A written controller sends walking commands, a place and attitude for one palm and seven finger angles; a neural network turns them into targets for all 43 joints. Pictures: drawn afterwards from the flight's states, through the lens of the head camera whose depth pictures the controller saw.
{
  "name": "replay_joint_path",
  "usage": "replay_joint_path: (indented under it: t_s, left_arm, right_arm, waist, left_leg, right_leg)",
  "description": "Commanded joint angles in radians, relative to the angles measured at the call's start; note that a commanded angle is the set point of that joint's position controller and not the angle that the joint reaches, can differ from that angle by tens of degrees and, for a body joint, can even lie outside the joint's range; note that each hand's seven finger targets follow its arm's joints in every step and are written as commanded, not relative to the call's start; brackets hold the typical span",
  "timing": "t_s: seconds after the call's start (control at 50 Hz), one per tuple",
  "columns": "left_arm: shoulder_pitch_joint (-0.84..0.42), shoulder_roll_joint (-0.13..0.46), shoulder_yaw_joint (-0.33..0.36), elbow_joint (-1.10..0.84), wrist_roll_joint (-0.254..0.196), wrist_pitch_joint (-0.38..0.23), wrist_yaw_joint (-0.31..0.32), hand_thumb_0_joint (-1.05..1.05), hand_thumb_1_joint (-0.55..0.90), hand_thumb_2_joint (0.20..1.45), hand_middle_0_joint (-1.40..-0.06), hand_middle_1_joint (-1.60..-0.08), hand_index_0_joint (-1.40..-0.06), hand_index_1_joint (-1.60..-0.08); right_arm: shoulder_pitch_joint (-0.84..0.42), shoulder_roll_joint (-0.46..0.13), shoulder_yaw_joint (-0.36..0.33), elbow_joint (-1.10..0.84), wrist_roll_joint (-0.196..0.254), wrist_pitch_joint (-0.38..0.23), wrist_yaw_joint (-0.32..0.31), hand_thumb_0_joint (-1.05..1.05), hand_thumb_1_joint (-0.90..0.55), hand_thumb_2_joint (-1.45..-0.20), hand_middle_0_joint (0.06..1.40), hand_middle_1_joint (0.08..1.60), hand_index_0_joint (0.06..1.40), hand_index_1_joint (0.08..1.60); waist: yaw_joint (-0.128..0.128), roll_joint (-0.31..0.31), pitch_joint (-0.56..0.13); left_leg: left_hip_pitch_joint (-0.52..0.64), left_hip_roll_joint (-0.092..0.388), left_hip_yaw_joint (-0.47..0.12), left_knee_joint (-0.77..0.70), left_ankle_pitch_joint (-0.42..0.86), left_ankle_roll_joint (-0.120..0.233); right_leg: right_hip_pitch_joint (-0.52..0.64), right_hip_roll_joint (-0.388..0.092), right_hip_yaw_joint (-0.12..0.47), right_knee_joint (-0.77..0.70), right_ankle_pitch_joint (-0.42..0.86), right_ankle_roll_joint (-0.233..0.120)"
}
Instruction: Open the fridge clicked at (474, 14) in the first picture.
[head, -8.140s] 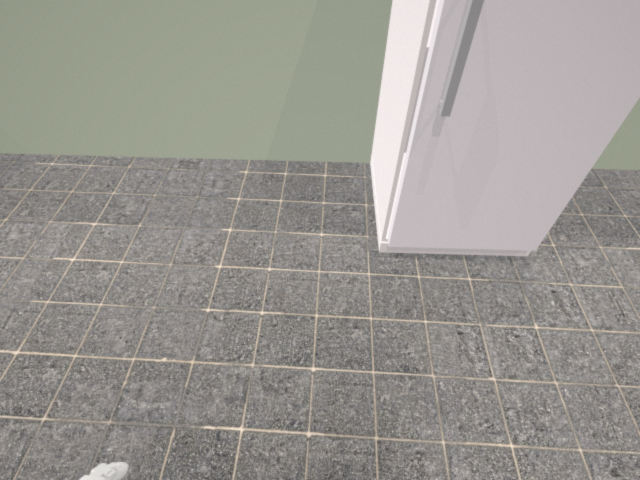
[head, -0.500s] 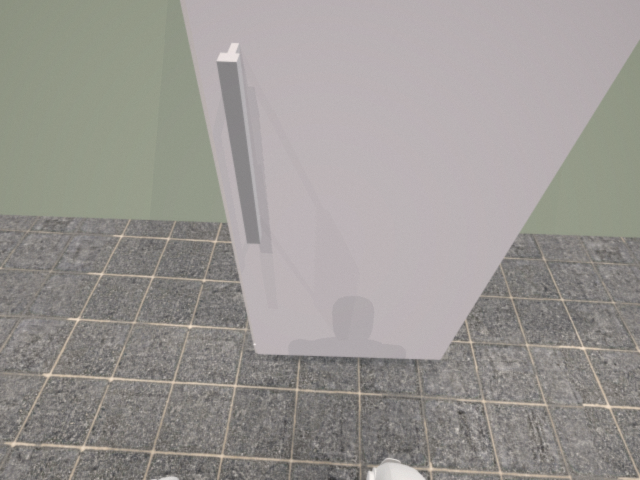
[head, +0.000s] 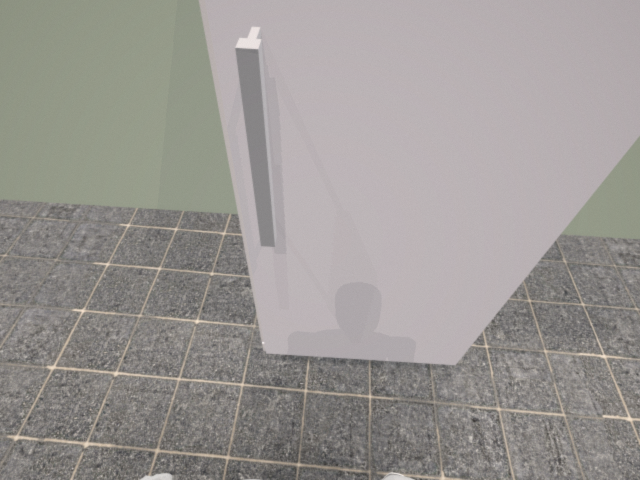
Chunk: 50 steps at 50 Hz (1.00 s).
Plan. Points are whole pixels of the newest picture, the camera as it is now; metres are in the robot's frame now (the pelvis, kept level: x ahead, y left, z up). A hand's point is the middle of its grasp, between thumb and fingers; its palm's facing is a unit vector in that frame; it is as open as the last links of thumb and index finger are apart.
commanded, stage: come to a stop and stand still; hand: left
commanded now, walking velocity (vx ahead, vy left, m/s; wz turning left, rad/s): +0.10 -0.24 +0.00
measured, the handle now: (263, 156) +0.51 +0.12 +0.12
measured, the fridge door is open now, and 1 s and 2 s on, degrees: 0 0 0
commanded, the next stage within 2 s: look again from close up in 1.48 s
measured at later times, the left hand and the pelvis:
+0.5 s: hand out of the picture -0.02 +0.17 -0.17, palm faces -0.05 -0.98 -0.20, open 7.4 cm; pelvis -0.02 +0.00 +0.00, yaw -2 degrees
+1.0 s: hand out of the picture +0.04 +0.15 -0.15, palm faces -0.01 -0.97 -0.23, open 7.4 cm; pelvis +0.00 -0.03 +0.01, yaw -2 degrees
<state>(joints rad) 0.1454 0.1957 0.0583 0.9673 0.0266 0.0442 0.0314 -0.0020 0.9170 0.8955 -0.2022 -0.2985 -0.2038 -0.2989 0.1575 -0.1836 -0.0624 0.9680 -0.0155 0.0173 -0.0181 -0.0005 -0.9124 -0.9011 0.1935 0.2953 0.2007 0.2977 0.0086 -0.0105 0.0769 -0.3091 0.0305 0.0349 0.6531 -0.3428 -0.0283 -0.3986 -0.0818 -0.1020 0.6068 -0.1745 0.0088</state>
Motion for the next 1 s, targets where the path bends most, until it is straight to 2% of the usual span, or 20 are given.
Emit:
replay_joint_path:
  t_s: [0.0, 0.04, 0.1, 0.18, 0.26, 0.28, 0.3, 0.32, 0.34, 0.36, 0.38, 0.4, 0.42, 0.46, 0.5, 0.56, 0.64, 0.7, 0.76, 0.98]
  left_arm:
    - [0.031, 0.073, 0.018, -0.079, -0.004, 0.015, 0.000, 0.000, 0.900, 0.900, -0.200, -0.300, -0.200, -0.300]
    - [0.097, 0.097, 0.034, -0.031, 0.005, 0.011, -0.018, 0.000, 0.900, 0.900, -0.200, -0.300, -0.200, -0.300]
    - [0.162, 0.084, 0.026, 0.017, 0.000, 0.002, -0.029, 0.000, 0.900, 0.900, -0.200, -0.300, -0.200, -0.300]
    - [0.141, 0.066, 0.010, 0.021, -0.001, -0.004, -0.029, 0.000, 0.900, 0.900, -0.200, -0.300, -0.200, -0.300]
    - [0.106, 0.035, -0.010, 0.034, -0.009, -0.013, -0.028, 0.000, 0.900, 0.900, -0.200, -0.300, -0.200, -0.300]
    - [0.127, 0.023, -0.015, 0.048, -0.013, -0.015, -0.025, 0.000, 0.900, 0.900, -0.200, -0.300, -0.200, -0.300]
    - [0.284, 0.074, -0.026, 0.102, -0.001, -0.039, 0.010, 0.000, 0.900, 0.900, -0.200, -0.300, -0.200, -0.300]
    - [0.288, 0.102, -0.026, 0.062, 0.006, -0.051, 0.010, 0.000, 0.900, 0.900, -0.200, -0.300, -0.200, -0.300]
    - [0.243, 0.133, -0.029, 0.056, 0.009, -0.073, 0.005, 0.000, 0.900, 0.900, -0.200, -0.300, -0.200, -0.300]
    - [0.182, 0.160, -0.025, 0.038, 0.011, -0.076, 0.004, 0.000, 0.900, 0.900, -0.200, -0.300, -0.200, -0.300]
    - [0.150, 0.165, -0.026, 0.039, 0.010, -0.071, 0.001, 0.000, 0.900, 0.900, -0.200, -0.300, -0.200, -0.300]
    - [0.179, 0.142, -0.027, 0.043, 0.000, -0.072, 0.001, 0.000, 0.900, 0.900, -0.200, -0.300, -0.200, -0.300]
    - [0.179, 0.107, -0.032, 0.054, -0.003, -0.062, 0.003, 0.000, 0.900, 0.900, -0.200, -0.300, -0.200, -0.300]
    - [0.198, 0.068, -0.035, 0.050, -0.001, -0.053, 0.006, 0.000, 0.900, 0.900, -0.200, -0.300, -0.200, -0.300]
    - [0.227, 0.070, -0.035, 0.054, -0.001, -0.057, 0.006, 0.000, 0.900, 0.900, -0.200, -0.300, -0.200, -0.300]
    - [0.195, 0.093, -0.033, 0.041, -0.005, -0.064, 0.003, 0.000, 0.900, 0.900, -0.200, -0.300, -0.200, -0.300]
    - [0.194, 0.093, -0.028, 0.031, -0.009, -0.066, 0.005, 0.000, 0.900, 0.900, -0.200, -0.300, -0.200, -0.300]
    - [0.191, 0.095, -0.025, 0.031, -0.011, -0.070, 0.006, 0.000, 0.900, 0.900, -0.200, -0.300, -0.200, -0.300]
    - [0.184, 0.100, -0.023, 0.032, -0.010, -0.072, 0.006, 0.000, 0.900, 0.900, -0.200, -0.300, -0.200, -0.300]
    - [0.160, 0.143, -0.012, 0.043, -0.007, -0.076, 0.005, 0.000, 0.900, 0.900, -0.200, -0.300, -0.200, -0.300]
  right_arm:
    - [0.123, -0.204, -0.027, -0.039, -0.020, -0.015, -0.014, 0.000, -0.900, -0.900, 0.200, 0.300, 0.200, 0.300]
    - [0.008, -0.164, -0.008, -0.058, -0.020, -0.020, -0.022, 0.000, -0.900, -0.900, 0.200, 0.300, 0.200, 0.300]
    - [0.018, -0.142, -0.003, -0.047, -0.012, -0.029, -0.023, 0.000, -0.900, -0.900, 0.200, 0.300, 0.200, 0.300]
    - [0.111, -0.136, -0.010, -0.004, -0.008, -0.030, -0.027, 0.000, -0.900, -0.900, 0.200, 0.300, 0.200, 0.300]
    - [0.169, -0.148, -0.013, 0.041, -0.010, -0.026, -0.026, 0.000, -0.900, -0.900, 0.200, 0.300, 0.200, 0.300]
    - [0.160, -0.154, -0.014, 0.050, -0.009, -0.024, -0.026, 0.000, -0.900, -0.900, 0.200, 0.300, 0.200, 0.300]
    - [0.035, -0.245, -0.028, 0.003, 0.000, -0.030, -0.019, 0.000, -0.900, -0.900, 0.200, 0.300, 0.200, 0.300]
    - [0.041, -0.097, 0.005, -0.039, -0.004, -0.018, 0.005, 0.000, -0.900, -0.900, 0.200, 0.300, 0.200, 0.300]
    - [0.055, -0.027, 0.031, -0.053, -0.015, -0.013, 0.021, 0.000, -0.900, -0.900, 0.200, 0.300, 0.200, 0.300]
    - [0.129, -0.037, 0.022, -0.044, -0.015, -0.015, 0.024, 0.000, -0.900, -0.900, 0.200, 0.300, 0.200, 0.300]
    - [0.182, -0.027, 0.024, -0.032, -0.006, -0.032, 0.032, 0.000, -0.900, -0.900, 0.200, 0.300, 0.200, 0.300]
    - [0.172, -0.049, 0.027, -0.025, -0.002, -0.037, 0.022, 0.000, -0.900, -0.900, 0.200, 0.300, 0.200, 0.300]
    - [0.167, -0.093, 0.015, -0.015, -0.004, -0.041, 0.014, 0.000, -0.900, -0.900, 0.200, 0.300, 0.200, 0.300]
    - [0.164, -0.128, 0.010, -0.019, -0.009, -0.033, 0.005, 0.000, -0.900, -0.900, 0.200, 0.300, 0.200, 0.300]
    - [0.134, -0.103, 0.016, -0.028, -0.008, -0.024, 0.006, 0.000, -0.900, -0.900, 0.200, 0.300, 0.200, 0.300]
    - [0.178, -0.061, 0.028, -0.007, -0.009, -0.026, 0.007, 0.000, -0.900, -0.900, 0.200, 0.300, 0.200, 0.300]
    - [0.204, -0.062, 0.031, 0.016, -0.008, -0.036, 0.004, 0.000, -0.900, -0.900, 0.200, 0.300, 0.200, 0.300]
    - [0.203, -0.063, 0.034, 0.026, -0.006, -0.042, 0.002, 0.000, -0.900, -0.900, 0.200, 0.300, 0.200, 0.300]
    - [0.201, -0.070, 0.035, 0.040, -0.004, -0.048, -0.001, 0.000, -0.900, -0.900, 0.200, 0.300, 0.200, 0.300]
    - [0.126, -0.114, 0.030, 0.056, -0.001, -0.048, -0.006, 0.000, -0.900, -0.900, 0.200, 0.300, 0.200, 0.300]
  waist:
    - [-0.051, 0.282, 0.020]
    - [0.014, 0.173, 0.018]
    - [0.009, 0.156, -0.026]
    - [-0.033, 0.149, -0.055]
    - [-0.067, 0.176, -0.084]
    - [-0.058, 0.194, -0.090]
    - [0.037, 0.149, -0.063]
    - [0.036, -0.100, -0.001]
    - [-0.001, -0.121, -0.010]
    - [-0.060, -0.023, -0.095]
    - [-0.079, 0.069, -0.186]
    - [-0.052, -0.009, -0.184]
    - [-0.047, 0.003, -0.127]
    - [-0.026, 0.060, -0.001]
    - [-0.007, 0.008, 0.063]
    - [-0.028, -0.043, 0.036]
    - [-0.021, -0.006, 0.012]
    - [-0.016, -0.041, -0.007]
    - [-0.014, -0.024, -0.030]
    - [-0.012, -0.008, -0.062]
  left_leg:
    - [-0.140, 0.393, -0.497, -0.541, -0.139, 0.156]
    - [-0.107, 0.300, -0.379, -0.508, -0.186, 0.149]
    - [0.020, 0.225, -0.219, -0.478, -0.061, 0.131]
    - [0.188, 0.254, -0.218, -0.454, 0.091, 0.163]
    - [0.252, 0.259, -0.225, -0.411, 0.265, 0.177]
    - [0.241, 0.258, -0.222, -0.403, 0.274, 0.177]
    - [0.075, 0.250, -0.123, -0.168, 0.359, 0.122]
    - [-0.121, 0.082, 0.001, -0.075, -0.040, 0.065]
    - [-0.090, 0.013, 0.039, 0.018, -0.052, 0.022]
    - [0.032, -0.006, 0.058, 0.064, -0.014, 0.015]
    - [0.127, -0.025, 0.058, -0.073, 0.046, 0.016]
    - [0.143, 0.005, 0.017, -0.101, 0.051, 0.019]
    - [0.125, 0.069, -0.065, -0.121, 0.093, 0.044]
    - [-0.044, 0.126, -0.153, -0.234, -0.053, 0.084]
    - [-0.128, 0.070, -0.105, -0.223, -0.138, 0.067]
    - [-0.026, 0.031, -0.034, -0.166, -0.015, 0.042]
    - [-0.005, 0.048, -0.047, -0.190, 0.057, 0.046]
    - [0.013, 0.050, -0.030, -0.181, 0.135, 0.043]
    - [0.040, 0.057, -0.030, -0.182, 0.223, 0.043]
    - [0.108, 0.068, -0.018, -0.177, 0.313, 0.040]
  right_leg:
    - [-0.081, 0.059, 0.143, 0.320, -0.345, 0.016]
    - [-0.096, 0.062, 0.173, 0.452, -0.236, 0.017]
    - [-0.095, 0.062, 0.144, 0.458, -0.157, 0.038]
    - [-0.104, 0.041, 0.118, 0.318, -0.206, 0.048]
    - [-0.012, 0.038, 0.087, 0.114, -0.294, 0.041]
    - [0.028, 0.042, 0.076, 0.064, -0.294, 0.036]
    - [0.098, -0.013, 0.160, -0.069, -0.160, -0.024]
    - [0.121, -0.007, 0.224, -0.280, -0.282, -0.032]
    - [0.049, -0.133, 0.350, -0.371, -0.287, -0.094]
    - [0.034, -0.125, 0.292, -0.302, -0.198, -0.118]
    - [0.062, -0.087, 0.200, -0.176, -0.180, -0.097]
    - [0.042, -0.030, 0.175, -0.141, -0.260, -0.069]
    - [0.001, 0.012, 0.144, -0.100, -0.283, -0.044]
    - [0.044, 0.054, 0.095, -0.064, -0.288, -0.026]
    - [0.057, 0.029, 0.150, -0.131, -0.313, -0.044]
    - [0.000, -0.017, 0.185, -0.194, -0.331, -0.055]
    - [0.045, -0.001, 0.165, -0.179, -0.246, -0.046]
    - [0.079, -0.014, 0.165, -0.177, -0.162, -0.046]
    - [0.116, -0.011, 0.151, -0.159, -0.057, -0.041]
    - [0.167, -0.023, 0.151, -0.157, 0.107, -0.040]
